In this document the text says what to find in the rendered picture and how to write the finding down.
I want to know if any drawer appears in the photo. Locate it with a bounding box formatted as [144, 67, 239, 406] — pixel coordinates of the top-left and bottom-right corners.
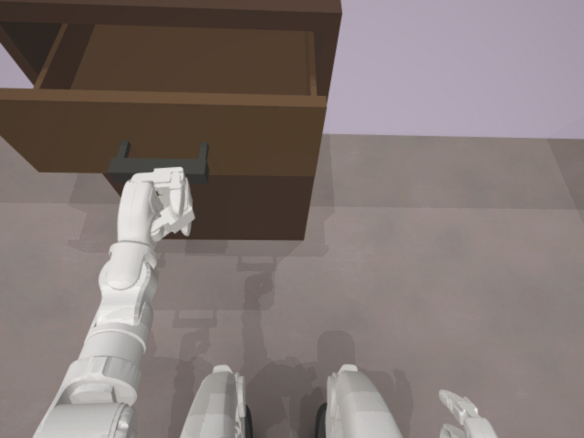
[0, 24, 327, 176]

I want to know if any handle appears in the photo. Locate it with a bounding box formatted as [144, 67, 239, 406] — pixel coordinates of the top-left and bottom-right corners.
[108, 141, 209, 184]

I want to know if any robot left forearm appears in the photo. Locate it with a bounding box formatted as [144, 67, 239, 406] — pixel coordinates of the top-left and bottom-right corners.
[33, 241, 158, 438]

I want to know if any cabinet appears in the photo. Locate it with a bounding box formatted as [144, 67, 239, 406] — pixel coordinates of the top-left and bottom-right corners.
[0, 0, 342, 240]

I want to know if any left robot upper arm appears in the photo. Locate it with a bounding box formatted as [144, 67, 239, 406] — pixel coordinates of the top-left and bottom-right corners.
[37, 402, 138, 438]

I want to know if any right robot hand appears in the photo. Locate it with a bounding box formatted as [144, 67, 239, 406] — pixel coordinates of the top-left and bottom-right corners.
[439, 390, 498, 438]

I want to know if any left robot hand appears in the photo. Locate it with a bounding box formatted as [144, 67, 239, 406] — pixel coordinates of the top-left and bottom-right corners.
[117, 167, 195, 250]

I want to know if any robot thigh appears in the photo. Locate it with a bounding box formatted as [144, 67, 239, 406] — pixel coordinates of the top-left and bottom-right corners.
[180, 371, 246, 438]
[327, 370, 403, 438]

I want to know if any left robot thigh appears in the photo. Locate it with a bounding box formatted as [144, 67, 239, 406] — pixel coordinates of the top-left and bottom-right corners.
[180, 371, 246, 438]

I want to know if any right robot thigh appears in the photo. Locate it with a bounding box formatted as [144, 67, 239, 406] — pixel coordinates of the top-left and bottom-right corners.
[327, 370, 403, 438]

